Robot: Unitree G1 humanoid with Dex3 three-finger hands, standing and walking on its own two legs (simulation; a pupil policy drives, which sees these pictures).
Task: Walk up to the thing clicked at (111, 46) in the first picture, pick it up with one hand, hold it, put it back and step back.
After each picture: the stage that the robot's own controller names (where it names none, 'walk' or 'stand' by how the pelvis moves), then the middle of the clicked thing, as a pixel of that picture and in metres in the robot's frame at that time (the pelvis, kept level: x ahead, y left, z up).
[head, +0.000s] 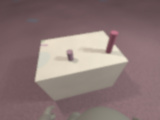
stand; (111, 43) +0.75 -0.18 -0.02
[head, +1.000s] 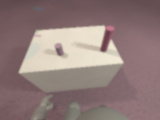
rise first; (106, 40) +0.67 -0.11 +0.02
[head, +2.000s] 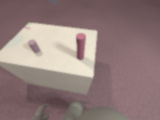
rise first; (80, 48) +0.53 +0.15 +0.01
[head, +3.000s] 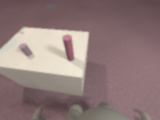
stand; (69, 49) +0.53 +0.21 +0.01
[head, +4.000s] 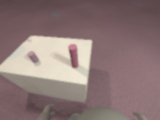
stand; (74, 57) +0.51 +0.18 -0.02
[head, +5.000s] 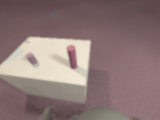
stand; (72, 58) +0.50 +0.19 -0.03
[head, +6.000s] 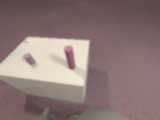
stand; (70, 58) +0.50 +0.21 -0.03
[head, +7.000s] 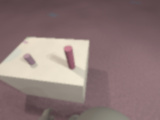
stand; (70, 58) +0.50 +0.21 -0.03
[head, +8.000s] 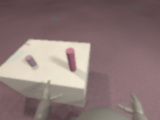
rise first; (71, 61) +0.49 +0.20 -0.02
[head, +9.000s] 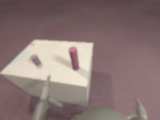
go down; (74, 59) +0.51 +0.19 -0.02
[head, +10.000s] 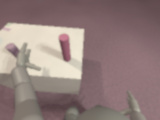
go down; (65, 49) +0.52 +0.18 +0.01
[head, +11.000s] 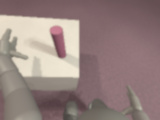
go down; (59, 45) +0.51 +0.19 +0.05
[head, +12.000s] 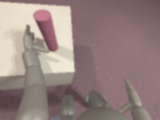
close in; (49, 35) +0.52 +0.20 +0.09
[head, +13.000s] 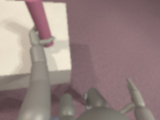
close; (42, 26) +0.58 +0.20 +0.10
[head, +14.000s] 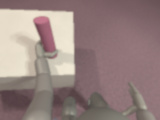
lift; (48, 41) +0.50 +0.21 +0.09
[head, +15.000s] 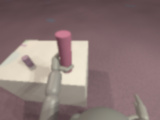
lift; (65, 55) +0.34 +0.16 +0.21
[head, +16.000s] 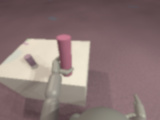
hold; (65, 58) +0.34 +0.17 +0.18
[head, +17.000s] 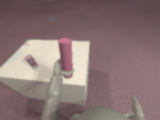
hold; (66, 60) +0.34 +0.17 +0.16
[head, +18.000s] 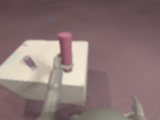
crouch; (66, 54) +0.38 +0.17 +0.17
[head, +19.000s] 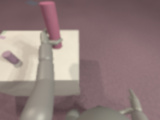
lower; (53, 28) +0.52 +0.20 +0.21
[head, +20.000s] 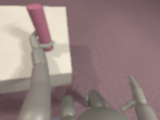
lower; (43, 31) +0.56 +0.21 +0.09
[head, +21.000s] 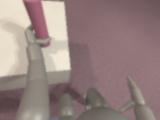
lower; (39, 26) +0.57 +0.21 +0.10
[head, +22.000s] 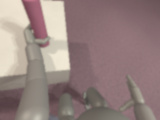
lower; (38, 26) +0.57 +0.21 +0.10
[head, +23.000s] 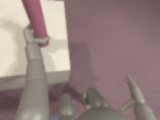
lower; (38, 25) +0.57 +0.21 +0.10
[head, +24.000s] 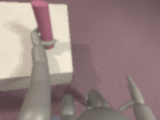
open; (45, 29) +0.56 +0.19 +0.09
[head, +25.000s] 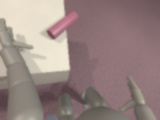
rise; (63, 24) +0.66 +0.08 +0.00
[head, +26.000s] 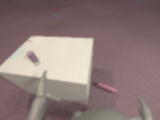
sink last; (106, 87) +0.54 -0.19 -0.62
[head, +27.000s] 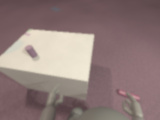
stand; (128, 94) +0.46 -0.53 -0.69
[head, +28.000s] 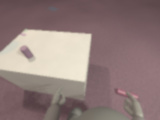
stand; (126, 93) +0.45 -0.51 -0.68
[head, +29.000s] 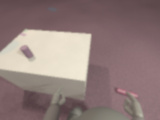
stand; (126, 92) +0.47 -0.52 -0.68
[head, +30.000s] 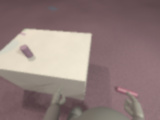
stand; (126, 91) +0.49 -0.52 -0.68
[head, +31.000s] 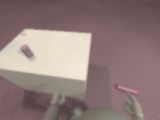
stand; (126, 89) +0.52 -0.53 -0.68
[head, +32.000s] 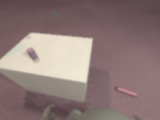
stand; (125, 91) +0.54 -0.54 -0.72
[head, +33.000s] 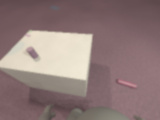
walk; (126, 83) +0.59 -0.55 -0.74
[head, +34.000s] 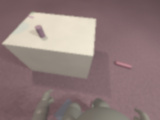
walk; (123, 64) +0.87 -0.61 -0.72
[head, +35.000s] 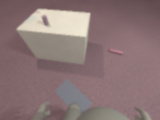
walk; (115, 51) +1.25 -0.51 -0.72
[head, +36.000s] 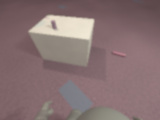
stand; (118, 53) +1.34 -0.60 -0.74
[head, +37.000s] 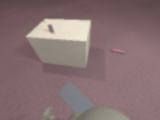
stand; (117, 51) +1.41 -0.58 -0.75
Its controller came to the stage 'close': yes
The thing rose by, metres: 0.21
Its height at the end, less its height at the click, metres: -0.72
